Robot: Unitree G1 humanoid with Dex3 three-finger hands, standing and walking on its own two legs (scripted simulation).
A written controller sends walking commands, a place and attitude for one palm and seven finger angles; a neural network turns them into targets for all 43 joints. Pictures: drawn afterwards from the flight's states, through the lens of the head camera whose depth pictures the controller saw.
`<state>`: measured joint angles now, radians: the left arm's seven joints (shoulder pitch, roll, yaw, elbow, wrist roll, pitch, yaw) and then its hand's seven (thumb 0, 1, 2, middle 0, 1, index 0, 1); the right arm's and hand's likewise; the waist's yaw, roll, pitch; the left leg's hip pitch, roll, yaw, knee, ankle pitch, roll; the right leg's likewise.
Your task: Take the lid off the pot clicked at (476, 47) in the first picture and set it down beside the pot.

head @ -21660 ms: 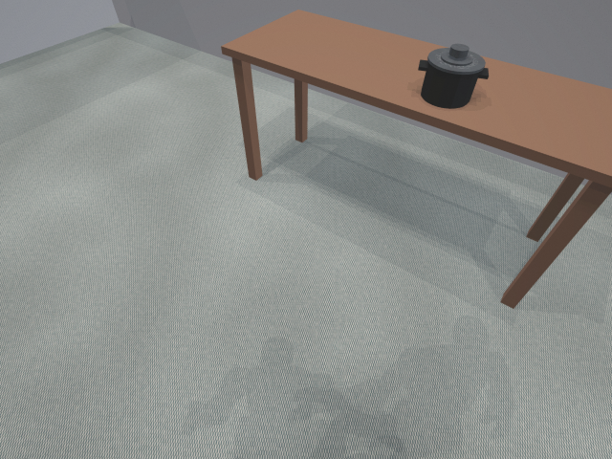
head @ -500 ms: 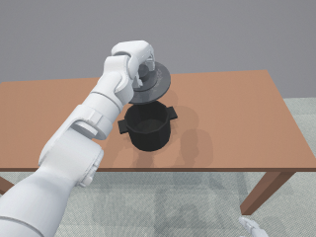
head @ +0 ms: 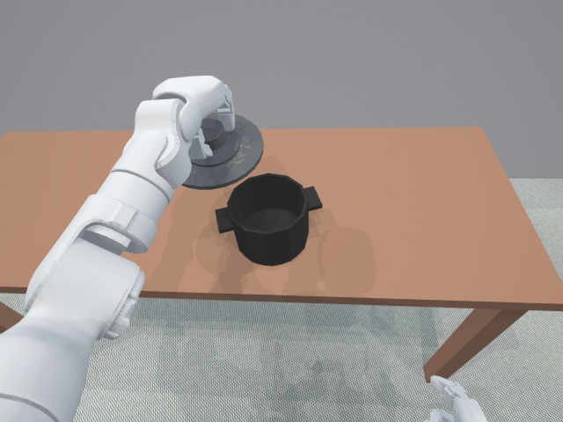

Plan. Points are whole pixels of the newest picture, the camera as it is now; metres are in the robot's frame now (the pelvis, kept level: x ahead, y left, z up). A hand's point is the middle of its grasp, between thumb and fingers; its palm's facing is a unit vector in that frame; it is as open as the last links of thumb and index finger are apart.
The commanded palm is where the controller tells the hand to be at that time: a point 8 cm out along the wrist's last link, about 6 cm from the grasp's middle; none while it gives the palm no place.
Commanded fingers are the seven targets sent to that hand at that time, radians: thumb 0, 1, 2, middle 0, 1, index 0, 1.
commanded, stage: move the lid sideways beside the pot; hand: left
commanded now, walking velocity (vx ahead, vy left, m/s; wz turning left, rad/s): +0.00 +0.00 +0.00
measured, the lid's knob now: (208, 134) +0.50 +0.11 +0.16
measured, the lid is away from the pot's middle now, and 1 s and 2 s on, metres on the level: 0.08 0.18 0.23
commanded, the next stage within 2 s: lower the lid onto the table in 1.50 s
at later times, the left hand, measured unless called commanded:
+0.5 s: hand (172, 130) +0.48 +0.16 +0.18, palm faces -0.26 -0.02 -0.97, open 8.1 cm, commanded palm +0.46 +0.17 +0.25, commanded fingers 0.00 0.61 1.03 -0.80 -1.02 -0.79 -1.00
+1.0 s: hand (133, 134) +0.47 +0.21 +0.18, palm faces -0.28 +0.00 -0.96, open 8.1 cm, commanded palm +0.46 +0.22 +0.25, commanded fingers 0.00 0.61 1.03 -0.80 -1.02 -0.79 -1.00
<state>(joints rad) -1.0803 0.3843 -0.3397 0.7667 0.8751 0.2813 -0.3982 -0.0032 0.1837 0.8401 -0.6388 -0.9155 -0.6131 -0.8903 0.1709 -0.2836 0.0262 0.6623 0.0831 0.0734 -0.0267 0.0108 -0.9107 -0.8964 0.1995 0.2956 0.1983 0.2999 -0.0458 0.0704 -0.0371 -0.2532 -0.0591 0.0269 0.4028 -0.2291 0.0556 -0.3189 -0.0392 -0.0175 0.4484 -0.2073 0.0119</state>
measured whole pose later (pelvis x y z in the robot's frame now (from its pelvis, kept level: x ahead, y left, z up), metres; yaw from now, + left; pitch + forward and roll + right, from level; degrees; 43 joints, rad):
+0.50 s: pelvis +0.01 +0.01 +0.00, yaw +0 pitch +6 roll +0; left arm -1.05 0.47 -0.25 0.75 0.91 0.21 -0.43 0.00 0.18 0.84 -0.64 -0.92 -0.61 -0.89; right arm 0.22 -0.28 0.03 0.67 0.08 0.09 -0.01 0.01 -0.91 -0.90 0.20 0.30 0.20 0.30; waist -0.06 0.08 -0.03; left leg -0.26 -0.07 0.03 0.39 -0.23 0.07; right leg -0.32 -0.05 -0.01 0.42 -0.20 0.03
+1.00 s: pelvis +0.00 +0.01 +0.00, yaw +1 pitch +6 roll +0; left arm -1.04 0.59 -0.21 0.75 0.91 0.12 -0.47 -0.01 0.19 0.84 -0.64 -0.92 -0.61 -0.89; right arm 0.20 -0.29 0.02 0.65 0.08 0.12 -0.03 0.01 -0.91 -0.90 0.20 0.30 0.20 0.30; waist -0.06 0.07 -0.02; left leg -0.28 -0.06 0.01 0.42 -0.24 0.07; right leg -0.31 -0.04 -0.04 0.41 -0.19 0.02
